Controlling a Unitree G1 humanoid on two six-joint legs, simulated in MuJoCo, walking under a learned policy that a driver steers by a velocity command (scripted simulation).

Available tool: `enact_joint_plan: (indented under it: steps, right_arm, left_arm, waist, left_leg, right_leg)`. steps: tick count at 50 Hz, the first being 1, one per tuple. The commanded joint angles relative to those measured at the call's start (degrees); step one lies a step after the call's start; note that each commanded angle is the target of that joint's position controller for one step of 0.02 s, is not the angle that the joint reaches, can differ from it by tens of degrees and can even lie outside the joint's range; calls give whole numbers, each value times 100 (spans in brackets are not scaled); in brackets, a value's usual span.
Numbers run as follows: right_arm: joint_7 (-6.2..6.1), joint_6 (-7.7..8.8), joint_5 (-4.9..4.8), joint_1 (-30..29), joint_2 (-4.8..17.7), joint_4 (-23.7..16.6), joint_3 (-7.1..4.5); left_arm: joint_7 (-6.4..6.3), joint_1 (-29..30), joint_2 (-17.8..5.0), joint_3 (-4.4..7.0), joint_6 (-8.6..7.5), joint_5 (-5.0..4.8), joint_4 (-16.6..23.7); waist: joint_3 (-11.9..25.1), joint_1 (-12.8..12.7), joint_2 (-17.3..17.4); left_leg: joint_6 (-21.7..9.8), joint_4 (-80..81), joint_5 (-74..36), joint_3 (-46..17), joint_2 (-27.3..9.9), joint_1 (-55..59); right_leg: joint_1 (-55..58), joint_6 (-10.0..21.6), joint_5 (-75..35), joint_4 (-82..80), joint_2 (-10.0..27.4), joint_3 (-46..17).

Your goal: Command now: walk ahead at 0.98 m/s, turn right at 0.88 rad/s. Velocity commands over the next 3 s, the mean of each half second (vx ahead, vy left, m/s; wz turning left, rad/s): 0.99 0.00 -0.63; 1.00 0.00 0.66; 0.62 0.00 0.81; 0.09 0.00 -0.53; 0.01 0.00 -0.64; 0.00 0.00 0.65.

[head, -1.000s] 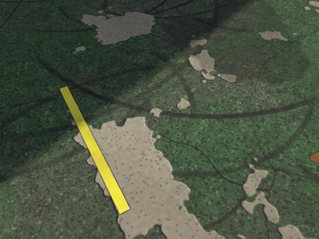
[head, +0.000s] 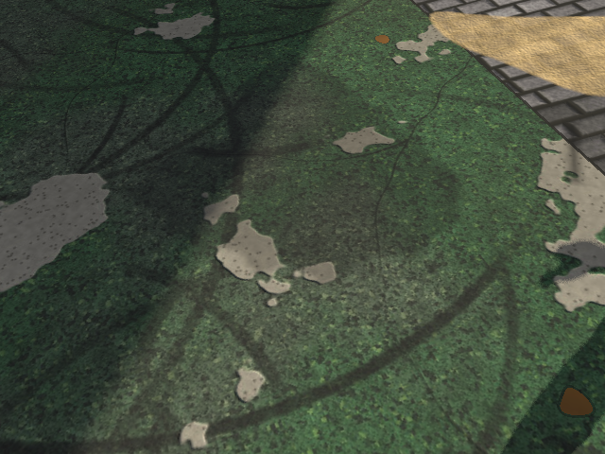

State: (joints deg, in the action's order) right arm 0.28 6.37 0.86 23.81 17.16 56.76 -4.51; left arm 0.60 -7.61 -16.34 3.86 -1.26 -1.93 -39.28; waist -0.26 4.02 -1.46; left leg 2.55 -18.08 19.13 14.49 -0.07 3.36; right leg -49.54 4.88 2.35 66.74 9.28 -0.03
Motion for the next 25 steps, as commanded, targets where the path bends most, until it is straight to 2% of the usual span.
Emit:
enact_joint_plan:
  steps: [1,2,3,5,6,7,8,9,10,11,12,13,14,15,16,17,19,21,23,24,25]
  right_arm:
    - [-87,153,-25,-1174,728,-792,-53]
    - [-99,117,-35,-1051,857,-803,-80]
    - [-105,68,-44,-1028,993,-838,-106]
    - [-126,-57,-62,-1007,1322,-944,-182]
    - [-135,-147,-79,-1048,1448,-999,-218]
    - [-118,-209,-133,-1179,1538,-1093,-250]
    - [-84,-204,-199,-1420,1440,-1222,-226]
    - [-8,-44,-39,-1311,216,-1305,112]
    - [28,291,-215,-852,-316,-1968,306]
    - [65,536,-308,-1613,434,-2134,215]
    - [68,594,-425,-2049,523,-2271,179]
    - [26,561,-326,-2017,398,-2203,207]
    - [22,472,-221,-1821,325,-2152,193]
    - [55,320,-206,-1490,308,-2015,167]
    - [54,188,-184,-1285,323,-1897,143]
    - [33,81,-157,-1321,290,-1835,144]
    - [-16,-23,-74,-1937,92,-2020,233]
    - [-2,-25,-66,-2501,-39,-2145,295]
    - [84,40,-128,-2993,-82,-2212,321]
    - [142,71,-180,-3158,-83,-2247,320]
    - [193,80,-257,-3148,-48,-2236,294]
  left_arm:
    - [171,33,-37,-65,-18,30,362]
    - [239,259,-62,-69,-55,21,448]
    - [299,369,-98,-61,-88,7,510]
    - [342,168,-361,51,-95,-47,557]
    - [336,-381,-613,167,-62,-109,497]
    - [314,-1346,-978,348,-12,-136,310]
    - [227,-2806,-1462,624,28,-138,-123]
    - [168,-2708,-1682,613,67,-154,-394]
    - [212,-2231,-1599,434,-136,74,8]
    - [270,-2249,-1013,334,-275,96,127]
    - [292,-2282,-855,302,-397,170,71]
    - [330,-1943,-761,259,-484,175,105]
    - [302,-1503,-702,228,-526,183,204]
    - [231,-1146,-601,175,-532,213,293]
    - [164,-991,-501,132,-521,174,291]
    - [97,-1029,-371,78,-522,161,233]
    - [-15,-1349,-265,26,-555,167,80]
    - [-84,-1699,-180,-20,-549,132,-107]
    - [-133,-1978,-203,-55,-564,130,-249]
    - [-146,-2081,-255,-58,-586,146,-329]
    - [-151,-2088,-330,-61,-602,187,-391]
  waist:
    - [-989,-538,-9]
    - [-1018,-445,-91]
    - [-1014,-439,-88]
    - [-621,-645,266]
    - [-265,-989,537]
    - [278,-1495,741]
    - [901,-2172,495]
    - [86,-1547,-1444]
    - [1232,-578,-2686]
    - [1307,-992,-1457]
    - [742,-910,-612]
    - [470,-594,418]
    - [382,-288,736]
    - [265,-55,688]
    - [132,33,645]
    - [-25,-5,627]
    - [-357,-342,365]
    - [-491,-706,113]
    - [-595,-1031,31]
    - [-675,-1127,-9]
    - [-699,-1105,-20]
  left_leg:
    - [-795,1273,-1351,-117,-1473,-1174]
    - [-767,1222,-1576,9,-1500,-844]
    - [-724,1071,-2273,161,-1501,-578]
    - [-691,231,-5470,314,-1557,-31]
    - [-707,-668,-6920,349,-1603,116]
    - [-756,-1996,-7690,266,-1643,-210]
    - [-634,-4021,-7010,113,-1393,-1306]
    - [-386,-6613,180,-226,-196,-3173]
    - [-406,-8044,1545,-1661,624,-5139]
    - [-774,-7698,737,-2354,231,-5460]
    - [-901,-7258,315,-2263,111,-5565]
    - [-869,-6761,0,-2324,-149,-5138]
    - [-777,-6299,-282,-2444,-333,-4596]
    - [-655,-5986,-454,-2427,-530,-4232]
    - [-528,-5565,-558,-2294,-698,-4068]
    - [-412,-5263,-691,-2110,-816,-4015]
    - [-261,-4546,-1506,-1795,-859,-4269]
    - [-254,-3468,-2611,-1557,-798,-4412]
    - [-358,-2544,-3579,-1284,-612,-4266]
    - [-427,-2191,-3827,-1226,-518,-4225]
    - [-492,-1937,-3882,-1240,-408,-4322]
  right_leg:
    - [479,89,-783,-888,197,10]
    - [504,150,-813,-1224,146,201]
    - [684,225,-729,-1550,34,444]
    - [1441,372,-151,-1701,-476,1048]
    - [2091,459,365,-1641,-785,1239]
    - [3398,609,820,-1629,-1079,1295]
    - [5525,875,716,-2226,-1281,908]
    - [5894,1133,959,-2692,-770,-543]
    - [6993,2380,2874,-4504,266,-4509]
    - [6920,1967,3685,-5428,548,-5284]
    - [6318,1731,3598,-5556,552,-5115]
    - [5397,1539,3221,-5411,432,-4655]
    - [4554,1463,2910,-5212,200,-4175]
    - [3981,1389,2625,-5229,9,-3563]
    - [3664,1319,2251,-5309,-99,-2992]
    - [3382,1254,1768,-5368,-177,-2503]
    - [3197,1135,586,-5499,-400,-1662]
    - [3453,854,62,-5544,-586,-986]
    - [3678,520,-8,-5786,-570,-648]
    - [3858,399,-83,-5936,-485,-559]
    - [4223,284,-274,-6018,-427,-378]
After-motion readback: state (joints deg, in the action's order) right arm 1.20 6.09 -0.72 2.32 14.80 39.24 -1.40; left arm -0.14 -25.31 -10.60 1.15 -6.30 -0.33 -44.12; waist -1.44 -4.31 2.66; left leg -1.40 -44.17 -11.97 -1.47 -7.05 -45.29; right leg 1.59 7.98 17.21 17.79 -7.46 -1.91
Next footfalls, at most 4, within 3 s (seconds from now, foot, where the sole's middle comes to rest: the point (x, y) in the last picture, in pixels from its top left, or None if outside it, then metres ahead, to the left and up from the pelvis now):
0.16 right None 0.34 -0.11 -0.77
0.68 left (360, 335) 0.83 -0.12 -0.77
1.10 right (407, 218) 1.21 -0.32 -0.77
1.50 left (292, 189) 1.38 0.02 -0.77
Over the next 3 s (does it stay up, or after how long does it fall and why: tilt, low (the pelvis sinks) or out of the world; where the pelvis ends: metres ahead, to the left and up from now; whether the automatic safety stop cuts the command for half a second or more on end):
stays up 1.39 -0.18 0.01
